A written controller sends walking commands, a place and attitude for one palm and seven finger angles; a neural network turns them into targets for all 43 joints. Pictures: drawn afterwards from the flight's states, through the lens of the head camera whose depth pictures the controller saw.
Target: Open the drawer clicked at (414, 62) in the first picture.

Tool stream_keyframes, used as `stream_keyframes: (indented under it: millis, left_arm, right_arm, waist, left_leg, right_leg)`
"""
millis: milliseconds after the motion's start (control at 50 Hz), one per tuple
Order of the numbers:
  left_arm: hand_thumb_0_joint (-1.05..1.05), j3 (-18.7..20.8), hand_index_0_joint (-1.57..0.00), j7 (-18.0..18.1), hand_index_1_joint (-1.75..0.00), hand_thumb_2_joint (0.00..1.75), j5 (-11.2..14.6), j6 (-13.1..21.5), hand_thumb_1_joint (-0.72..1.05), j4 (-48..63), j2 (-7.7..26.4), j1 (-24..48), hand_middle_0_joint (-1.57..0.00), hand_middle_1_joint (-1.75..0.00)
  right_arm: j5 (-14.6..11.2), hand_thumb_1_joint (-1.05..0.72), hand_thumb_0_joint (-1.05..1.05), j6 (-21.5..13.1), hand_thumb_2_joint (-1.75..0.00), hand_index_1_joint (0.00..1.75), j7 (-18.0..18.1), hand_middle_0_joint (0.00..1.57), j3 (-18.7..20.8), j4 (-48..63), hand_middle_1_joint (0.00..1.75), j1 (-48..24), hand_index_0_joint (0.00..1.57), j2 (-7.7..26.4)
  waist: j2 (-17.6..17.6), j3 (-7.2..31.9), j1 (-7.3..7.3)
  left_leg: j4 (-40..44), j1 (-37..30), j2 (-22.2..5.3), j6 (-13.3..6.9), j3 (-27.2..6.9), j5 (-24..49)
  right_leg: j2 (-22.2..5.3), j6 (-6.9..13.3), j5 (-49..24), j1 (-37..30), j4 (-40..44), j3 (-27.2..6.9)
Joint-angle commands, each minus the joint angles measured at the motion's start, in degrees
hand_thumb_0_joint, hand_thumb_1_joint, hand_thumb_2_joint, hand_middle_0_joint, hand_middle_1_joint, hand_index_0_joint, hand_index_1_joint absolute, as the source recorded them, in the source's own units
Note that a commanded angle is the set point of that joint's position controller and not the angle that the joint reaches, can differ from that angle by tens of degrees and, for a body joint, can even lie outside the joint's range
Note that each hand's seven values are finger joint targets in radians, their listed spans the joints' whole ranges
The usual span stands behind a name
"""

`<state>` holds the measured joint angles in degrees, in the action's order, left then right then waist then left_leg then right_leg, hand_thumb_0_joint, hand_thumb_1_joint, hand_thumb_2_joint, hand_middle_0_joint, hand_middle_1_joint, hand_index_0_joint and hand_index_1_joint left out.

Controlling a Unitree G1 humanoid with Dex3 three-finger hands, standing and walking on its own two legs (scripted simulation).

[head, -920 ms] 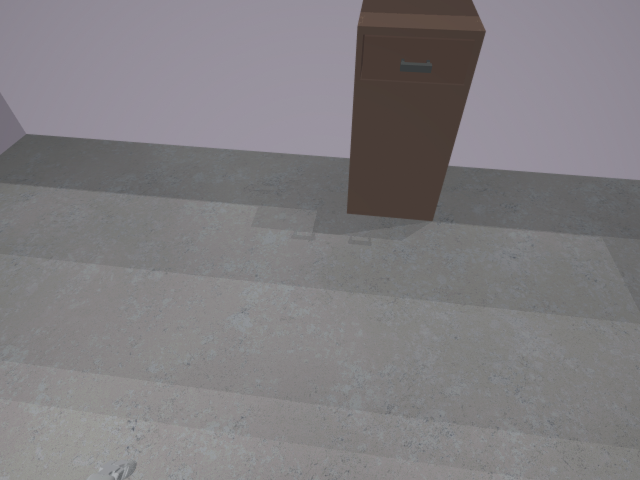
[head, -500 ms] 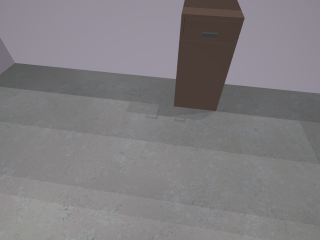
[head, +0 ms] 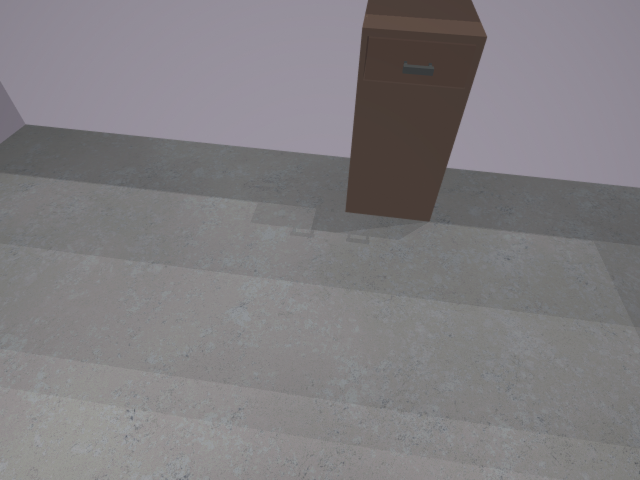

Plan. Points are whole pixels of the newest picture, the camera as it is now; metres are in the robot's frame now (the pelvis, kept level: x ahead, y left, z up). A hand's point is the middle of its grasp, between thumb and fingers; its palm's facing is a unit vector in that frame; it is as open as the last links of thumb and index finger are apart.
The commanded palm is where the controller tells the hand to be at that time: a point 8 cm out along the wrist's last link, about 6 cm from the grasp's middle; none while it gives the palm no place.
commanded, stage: look at it before walking up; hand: left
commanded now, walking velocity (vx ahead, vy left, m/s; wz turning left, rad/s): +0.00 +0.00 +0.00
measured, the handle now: (417, 67) +1.37 -0.26 -0.06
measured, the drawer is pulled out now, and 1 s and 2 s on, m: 0.00 0.00 0.00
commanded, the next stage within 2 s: walk to a spot facing it in 0.52 s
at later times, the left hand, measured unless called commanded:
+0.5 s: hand out of the picture +0.08 +0.25 -0.16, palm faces -0.04 -0.94 -0.34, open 7.4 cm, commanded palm none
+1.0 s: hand out of the picture +0.07 +0.18 -0.18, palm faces -0.15 -0.95 -0.28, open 7.4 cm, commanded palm none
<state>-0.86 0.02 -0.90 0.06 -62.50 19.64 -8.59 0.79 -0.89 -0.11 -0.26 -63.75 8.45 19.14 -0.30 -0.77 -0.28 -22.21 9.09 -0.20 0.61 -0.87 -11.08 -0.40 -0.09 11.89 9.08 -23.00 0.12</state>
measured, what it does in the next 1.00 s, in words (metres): stands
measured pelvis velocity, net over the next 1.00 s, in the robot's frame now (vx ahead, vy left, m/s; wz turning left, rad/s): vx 0.00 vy -0.03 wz -0.18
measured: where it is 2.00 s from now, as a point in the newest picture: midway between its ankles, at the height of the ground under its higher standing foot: (352, 474)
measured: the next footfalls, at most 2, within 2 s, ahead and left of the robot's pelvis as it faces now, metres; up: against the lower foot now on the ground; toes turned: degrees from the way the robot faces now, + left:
left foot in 1.60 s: +0.36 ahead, +0.01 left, +0.00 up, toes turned -23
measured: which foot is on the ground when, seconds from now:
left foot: down 0.00-1.00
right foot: down 0.00-1.00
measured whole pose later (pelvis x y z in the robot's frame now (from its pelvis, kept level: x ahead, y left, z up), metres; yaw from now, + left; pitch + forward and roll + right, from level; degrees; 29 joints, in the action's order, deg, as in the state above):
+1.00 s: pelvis +0.00 -0.03 -0.02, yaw -11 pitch -2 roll +2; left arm 1.5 -1.7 -1.7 -3.1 -56.4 14.0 -15.2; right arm 1.3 1.2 0.3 1.4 -57.6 10.6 14.1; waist 1.1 -2.5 1.5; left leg -35.5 12.6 -5.5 2.3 7.9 -20.9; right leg 0.6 0.3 23.0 16.9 -39.0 1.3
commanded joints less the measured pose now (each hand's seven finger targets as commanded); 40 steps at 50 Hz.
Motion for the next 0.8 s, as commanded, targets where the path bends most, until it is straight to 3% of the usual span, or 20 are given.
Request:
stream_keyframes:
  millis: [0, 140, 420, 620, 640, 680, 700, 780]
  left_arm:
    - [0.00, 2.62, -0.20, 0.55, -0.30, 0.90, 0.22, 1.26, 0.90, 3.76, 11.60, 2.28, -0.20, -0.30]
    - [0.00, 2.55, -0.20, 0.51, -0.30, 0.90, 0.20, 1.17, 0.90, 3.91, 11.46, 2.40, -0.20, -0.30]
    - [0.00, 2.56, -0.20, 0.64, -0.30, 0.90, 0.22, 1.47, 0.90, 3.63, 11.56, 2.01, -0.20, -0.30]
    - [0.00, 2.68, -0.20, 0.60, -0.30, 0.90, 0.22, 1.24, 0.90, 3.64, 11.72, 2.38, -0.20, -0.30]
    - [0.00, 2.73, -0.20, 0.60, -0.30, 0.90, 0.18, 0.91, 0.90, 3.95, 11.26, 2.46, -0.20, -0.30]
    - [0.00, 2.23, -0.20, 0.85, -0.30, 0.90, 0.21, -0.34, 0.90, 3.99, 6.59, 0.17, -0.20, -0.30]
    - [0.00, 2.09, -0.20, 0.90, -0.30, 0.90, 0.21, -0.92, 0.90, 4.28, 5.55, -0.80, -0.20, -0.30]
    - [0.00, 3.15, -0.20, 0.42, -0.30, 0.90, -0.09, -2.13, 0.90, 7.27, 5.34, -1.78, -0.20, -0.30]
  right_arm:
    - [-0.22, -0.90, 0.00, -1.07, -0.90, 0.30, 0.78, 0.20, 2.44, 3.90, 0.30, -3.40, 0.20, 11.86]
    - [-0.24, -0.90, 0.00, -1.22, -0.90, 0.30, 0.76, 0.20, 2.39, 4.01, 0.30, -3.72, 0.20, 12.17]
    - [-0.38, -0.90, 0.00, -1.30, -0.90, 0.30, 0.85, 0.20, 2.35, 3.87, 0.30, -4.08, 0.20, 12.15]
    - [-0.31, -0.90, 0.00, -1.20, -0.90, 0.30, 1.00, 0.20, 2.27, 3.78, 0.30, -4.40, 0.20, 12.46]
    - [-0.26, -0.90, 0.00, -1.08, -0.90, 0.30, 1.10, 0.20, 2.33, 3.73, 0.30, -3.82, 0.20, 11.74]
    - [-0.13, -0.90, 0.00, -0.24, -0.90, 0.30, 1.36, 0.20, 1.58, 3.58, 0.30, -0.93, 0.20, 6.44]
    - [-0.17, -0.90, 0.00, 0.22, -0.90, 0.30, 1.52, 0.20, 1.54, 3.88, 0.30, 0.13, 0.20, 5.39]
    - [-0.04, -0.90, 0.00, 1.11, -0.90, 0.30, 2.06, 0.20, 3.12, 6.80, 0.30, 1.12, 0.20, 7.05]
  waist:
    - [-0.23, 0.43, 0.42]
    - [1.08, 1.26, 0.48]
    - [-0.20, 3.33, 0.39]
    - [0.40, 1.91, 0.46]
    - [0.98, 1.87, 0.34]
    - [0.10, 1.82, 0.10]
    - [0.14, 1.69, 0.04]
    - [2.36, 0.91, -0.19]
  left_leg:
    - [4.17, 0.73, -6.18, -2.23, -5.81, 3.24]
    - [4.71, 0.06, -6.47, -2.33, -5.93, 3.98]
    - [3.90, -2.57, -6.72, -2.30, -5.33, 9.36]
    - [4.41, -2.90, -6.88, -2.11, -4.90, 8.74]
    - [3.54, -3.14, -7.04, -1.98, -4.15, 9.13]
    - [1.07, -3.07, -7.26, -1.17, -2.19, 9.97]
    - [0.22, -3.19, -7.50, -0.89, -1.29, 9.99]
    - [-0.47, -2.83, -10.54, -2.44, -1.93, 8.05]
  right_leg:
    - [-6.30, 1.88, -0.37, 1.57, 5.22, -6.47]
    - [-6.13, 1.69, -1.60, 0.94, 4.91, -6.01]
    - [-6.64, 1.78, -7.77, -0.79, 4.58, -5.87]
    - [-6.39, 1.82, -7.44, -0.09, 4.98, -6.15]
    - [-6.18, 1.84, -8.83, 0.54, 4.23, -6.57]
    - [-5.98, 1.31, -11.82, 2.27, 1.86, -6.96]
    - [-5.71, 1.09, -12.77, 3.36, 0.58, -7.06]
    - [-2.85, 0.79, -10.61, 9.08, -6.18, -6.46]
